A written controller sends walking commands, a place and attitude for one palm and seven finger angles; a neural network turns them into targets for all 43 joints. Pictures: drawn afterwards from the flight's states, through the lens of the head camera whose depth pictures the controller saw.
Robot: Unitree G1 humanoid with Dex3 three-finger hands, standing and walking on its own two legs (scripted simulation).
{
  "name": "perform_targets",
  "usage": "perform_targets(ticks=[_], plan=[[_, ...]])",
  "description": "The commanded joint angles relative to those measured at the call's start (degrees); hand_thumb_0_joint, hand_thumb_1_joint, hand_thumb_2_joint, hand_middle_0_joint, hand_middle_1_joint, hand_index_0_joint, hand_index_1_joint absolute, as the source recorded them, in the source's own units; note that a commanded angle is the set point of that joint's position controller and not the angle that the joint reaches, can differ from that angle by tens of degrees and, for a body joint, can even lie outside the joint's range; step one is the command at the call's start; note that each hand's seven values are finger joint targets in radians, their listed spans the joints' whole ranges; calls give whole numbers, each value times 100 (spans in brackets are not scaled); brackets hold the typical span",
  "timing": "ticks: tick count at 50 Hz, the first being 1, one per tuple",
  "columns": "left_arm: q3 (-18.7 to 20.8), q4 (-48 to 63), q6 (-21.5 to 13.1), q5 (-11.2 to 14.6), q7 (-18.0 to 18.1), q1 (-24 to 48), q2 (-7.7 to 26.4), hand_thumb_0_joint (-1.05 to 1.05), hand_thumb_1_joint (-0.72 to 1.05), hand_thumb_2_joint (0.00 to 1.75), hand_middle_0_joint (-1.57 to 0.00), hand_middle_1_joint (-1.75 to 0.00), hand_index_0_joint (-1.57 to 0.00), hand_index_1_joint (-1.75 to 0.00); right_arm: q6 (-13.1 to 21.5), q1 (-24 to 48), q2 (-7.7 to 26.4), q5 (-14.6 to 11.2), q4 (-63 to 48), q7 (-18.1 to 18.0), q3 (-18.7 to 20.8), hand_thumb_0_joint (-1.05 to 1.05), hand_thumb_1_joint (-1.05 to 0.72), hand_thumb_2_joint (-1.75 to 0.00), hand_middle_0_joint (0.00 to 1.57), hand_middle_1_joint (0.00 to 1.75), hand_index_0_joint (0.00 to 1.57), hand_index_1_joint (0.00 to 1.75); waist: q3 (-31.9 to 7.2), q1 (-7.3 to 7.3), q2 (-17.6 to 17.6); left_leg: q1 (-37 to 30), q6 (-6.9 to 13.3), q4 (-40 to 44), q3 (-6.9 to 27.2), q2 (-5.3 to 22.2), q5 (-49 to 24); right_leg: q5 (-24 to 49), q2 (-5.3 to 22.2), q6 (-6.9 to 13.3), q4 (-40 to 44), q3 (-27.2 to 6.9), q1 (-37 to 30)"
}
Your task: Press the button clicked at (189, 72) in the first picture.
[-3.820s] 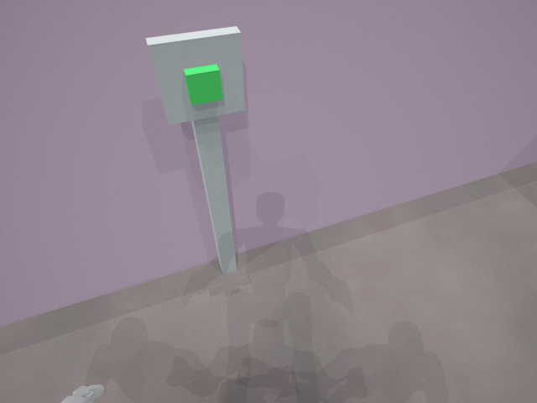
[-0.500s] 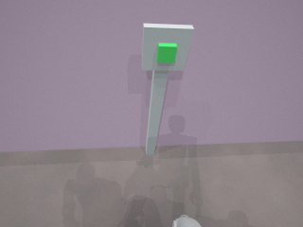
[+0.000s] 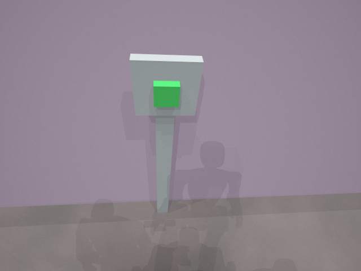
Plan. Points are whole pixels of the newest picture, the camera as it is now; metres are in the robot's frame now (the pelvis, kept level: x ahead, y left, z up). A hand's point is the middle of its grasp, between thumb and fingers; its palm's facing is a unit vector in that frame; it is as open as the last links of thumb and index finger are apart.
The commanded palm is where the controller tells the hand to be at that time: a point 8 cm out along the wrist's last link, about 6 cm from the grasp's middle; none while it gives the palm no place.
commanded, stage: come to a stop and stand still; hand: left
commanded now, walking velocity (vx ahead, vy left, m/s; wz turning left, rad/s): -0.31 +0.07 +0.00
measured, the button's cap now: (166, 93) +0.51 +0.08 +0.12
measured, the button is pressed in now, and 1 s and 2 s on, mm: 0 0 0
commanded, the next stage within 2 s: look again from close up in 1.32 s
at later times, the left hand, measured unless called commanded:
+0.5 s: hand out of the picture +0.05 +0.14 -0.16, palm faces +0.05 -0.95 -0.32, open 7.4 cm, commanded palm none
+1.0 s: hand out of the picture +0.01 +0.16 -0.17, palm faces +0.08 -0.97 -0.24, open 7.4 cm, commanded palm none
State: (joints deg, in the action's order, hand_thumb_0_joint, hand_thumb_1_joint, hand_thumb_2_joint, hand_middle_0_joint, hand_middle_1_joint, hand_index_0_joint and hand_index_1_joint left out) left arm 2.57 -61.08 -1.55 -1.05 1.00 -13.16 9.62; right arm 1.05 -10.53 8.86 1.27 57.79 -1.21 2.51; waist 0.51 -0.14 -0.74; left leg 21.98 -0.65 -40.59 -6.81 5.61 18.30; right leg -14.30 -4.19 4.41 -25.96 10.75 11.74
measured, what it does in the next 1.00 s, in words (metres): steps on the spot: left foot, then right foot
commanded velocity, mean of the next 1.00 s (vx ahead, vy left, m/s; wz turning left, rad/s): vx -0.02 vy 0.04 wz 0.00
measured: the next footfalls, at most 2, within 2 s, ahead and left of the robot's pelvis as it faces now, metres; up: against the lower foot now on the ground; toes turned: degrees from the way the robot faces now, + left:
left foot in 0.02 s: +0.08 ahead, +0.08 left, +0.00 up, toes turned +8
right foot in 0.42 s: +0.06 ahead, -0.19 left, +0.00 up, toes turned -4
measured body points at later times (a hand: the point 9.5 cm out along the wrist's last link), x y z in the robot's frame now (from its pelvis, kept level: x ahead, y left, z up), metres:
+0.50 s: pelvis +0.01 -0.07 -0.01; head +0.03 -0.09 +0.44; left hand +0.04 +0.19 -0.14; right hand +0.09 -0.33 -0.16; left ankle +0.03 +0.06 -0.71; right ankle +0.02 -0.18 -0.73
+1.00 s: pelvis -0.02 -0.04 +0.00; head -0.03 -0.03 +0.45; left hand +0.01 +0.21 -0.15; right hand +0.03 -0.27 -0.14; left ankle +0.00 +0.05 -0.73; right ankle +0.00 -0.17 -0.71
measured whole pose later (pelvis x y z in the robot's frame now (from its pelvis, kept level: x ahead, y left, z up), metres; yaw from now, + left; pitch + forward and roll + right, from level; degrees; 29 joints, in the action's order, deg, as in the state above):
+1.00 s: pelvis -0.02 -0.04 +0.00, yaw +1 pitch -1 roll +0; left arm 2.8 -55.7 2.0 -1.4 1.1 -17.7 13.1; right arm -1.0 -16.9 9.0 1.9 54.5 -0.2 1.8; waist -1.4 0.3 1.3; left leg 15.2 2.6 -30.9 -4.5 0.3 14.8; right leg -23.8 2.0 0.1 -43.8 2.5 20.1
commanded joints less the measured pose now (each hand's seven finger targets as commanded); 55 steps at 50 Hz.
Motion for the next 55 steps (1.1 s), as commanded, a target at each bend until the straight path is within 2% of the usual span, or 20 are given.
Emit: perform_targets(ticks=[1,4,9,13,18,19,20,21,22,24,26,30,37,41,42,43,44,45,48,55], plan=[[-18,139,10,86,45,-530,199,0,90,90,-20,-30,-20,-30,106,-865,451,-20,239,-114,-93,0,-90,-90,20,30,20,30,-136,-33,-794,-1607,279,1717,1005,738,-3449,1552,1020,-146,92,-920,303],[-42,112,175,73,110,-676,422,0,90,90,-20,-30,-20,-30,41,-328,663,-116,174,-243,-69,0,-90,-90,20,30,20,30,230,120,-1541,-1413,884,2084,1327,1229,-5324,-582,800,-519,-715,-772,332],[78,280,301,16,125,-513,453,0,90,90,-20,-30,-20,-30,-130,-137,983,-41,19,-257,183,0,-90,-90,20,30,20,30,-266,-25,-401,-2351,1298,1773,1187,1530,-6052,-1536,705,-539,-2281,-1043,1232],[165,465,351,-8,127,-480,301,0,90,90,-20,-30,-20,-30,-208,82,1101,4,-135,-200,324,0,-90,-90,20,30,20,30,-656,-46,-319,-2298,1217,1648,871,1460,-5280,-1446,668,-596,-2747,-1077,1327],[150,424,298,-15,86,-816,279,0,90,90,-20,-30,-20,-30,-225,441,1066,7,-201,-75,333,0,-90,-90,20,30,20,30,-517,164,-774,-1337,802,1512,588,1081,-3247,-401,706,-554,-1053,-720,247],[-60,812,237,-77,82,-1065,993,0,90,90,-20,-30,-20,-30,-213,139,1461,65,-711,-25,370,0,-90,-90,20,30,20,30,-584,101,-80,-1119,508,1212,803,683,-2207,-318,561,-620,-350,-622,72],[73,960,234,-68,108,-997,803,0,90,90,-20,-30,-20,-30,-183,319,1179,22,-808,20,367,0,-90,-90,20,30,20,30,-680,285,1078,-588,230,514,343,338,-480,343,1009,-555,300,-1165,190],[140,1161,193,-150,158,-617,1182,0,90,90,-20,-30,-20,-30,-208,-77,654,36,-929,51,290,0,-90,-90,20,30,20,30,-629,16,1845,79,12,-228,133,-486,746,765,1932,-122,616,-2374,-1],[167,1308,166,-160,151,-613,1337,0,90,90,-20,-30,-20,-30,-285,64,520,39,-1030,108,258,0,-90,-90,20,30,20,30,-460,127,1169,139,19,-719,519,-534,1073,346,2186,166,650,-2646,225],[216,1321,56,-109,184,-408,1309,0,90,90,-20,-30,-20,-30,-353,105,575,73,-1087,162,269,0,-90,-90,20,30,20,30,-107,40,1166,678,73,-1747,804,-490,635,194,2291,262,676,-3009,410],[216,1343,14,-123,228,-387,1285,0,90,90,-20,-30,-20,-30,-330,97,624,74,-1113,181,245,0,-90,-90,20,30,20,30,297,30,762,1052,1,-1926,848,-377,572,1384,2413,395,445,-2706,293],[308,1270,21,-106,281,-754,1509,0,90,90,-20,-30,-20,-30,-393,153,631,51,-1196,210,219,0,-90,-90,20,30,20,30,20,261,751,1122,-112,-1645,676,-487,555,2986,2515,553,114,-2452,-498],[322,1388,140,-116,213,-222,1560,0,90,90,-20,-30,-20,-30,-385,-54,658,-9,-1185,277,226,0,-90,-90,20,30,20,30,100,175,992,240,-43,-612,469,-511,345,148,2304,423,760,-2263,381],[240,1367,244,-74,157,19,1305,0,90,90,-20,-30,-20,-30,-236,-873,643,0,-810,223,167,0,-90,-90,20,30,20,30,53,-134,807,-1390,44,943,185,-596,-63,-1588,1683,-43,688,-1738,1430],[172,1340,284,-51,123,-41,1105,0,90,90,-20,-30,-20,-30,-206,-1067,812,30,-741,196,185,0,-90,-90,20,30,20,30,110,-209,220,-1573,177,1407,672,-286,518,-1974,1328,-224,326,-1474,1818],[117,1358,281,-22,79,-143,810,0,90,90,-20,-30,-20,-30,-177,-1150,1184,98,-755,151,244,0,-90,-90,20,30,20,30,260,-218,-778,-1310,523,2205,1766,511,1464,-1890,781,-448,-467,-895,2026],[62,1405,204,-10,37,-172,693,0,90,90,-20,-30,-20,-30,-147,-1111,1579,105,-838,89,303,0,-90,-90,20,30,20,30,334,-125,-1168,-729,927,2833,2684,1170,2018,-1376,549,-549,-1153,-544,1816],[49,1303,229,-55,51,-66,585,0,90,90,-20,-30,-20,-30,-106,-957,1298,117,-767,87,257,0,-90,-90,20,30,20,30,463,-150,-1276,-392,1028,3195,2900,1152,2353,-1367,587,-470,-1754,-736,1657],[15,913,211,-44,-45,-485,472,0,90,90,-20,-30,-20,-30,-51,-466,956,91,-657,19,103,0,-90,-90,20,30,20,30,332,71,-678,-346,920,3035,2097,873,1326,-984,690,-408,-2061,-896,1157],[-43,543,181,-23,1,-884,341,0,90,90,-20,-30,-20,-30,-28,-802,766,14,-168,-86,72,0,-90,-90,20,30,20,30,309,52,-73,-227,536,2177,1296,565,-35,142,710,-387,270,-965,-209]])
